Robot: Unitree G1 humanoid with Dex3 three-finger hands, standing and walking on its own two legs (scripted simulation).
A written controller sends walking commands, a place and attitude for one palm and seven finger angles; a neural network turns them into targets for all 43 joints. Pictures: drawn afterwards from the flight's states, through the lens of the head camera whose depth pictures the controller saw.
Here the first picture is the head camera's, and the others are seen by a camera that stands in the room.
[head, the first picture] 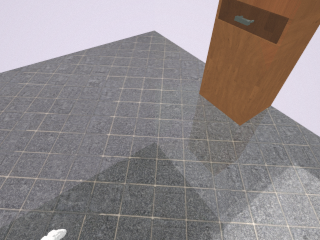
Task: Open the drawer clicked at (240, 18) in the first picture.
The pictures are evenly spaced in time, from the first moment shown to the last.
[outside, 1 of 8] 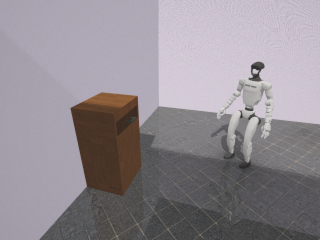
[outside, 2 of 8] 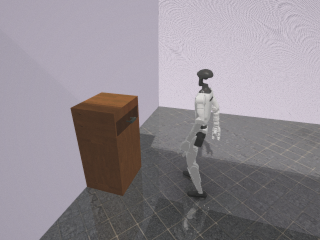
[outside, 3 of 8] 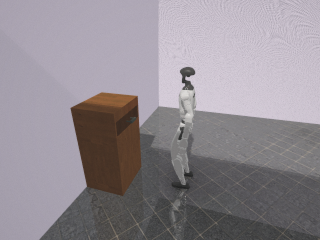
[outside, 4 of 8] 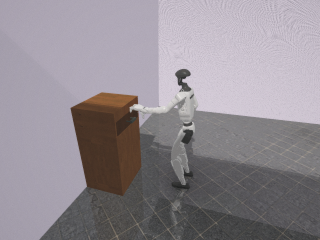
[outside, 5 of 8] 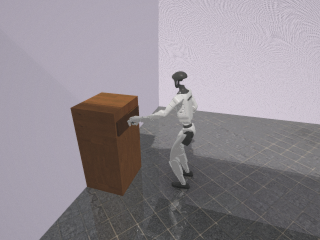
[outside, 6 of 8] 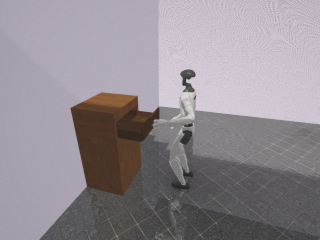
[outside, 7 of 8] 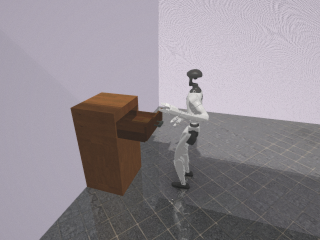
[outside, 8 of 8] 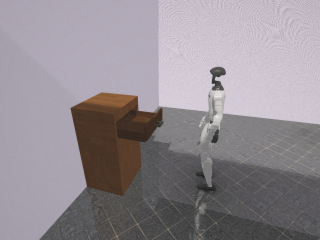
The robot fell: no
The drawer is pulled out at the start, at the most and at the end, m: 0.00 0.29 0.29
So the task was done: yes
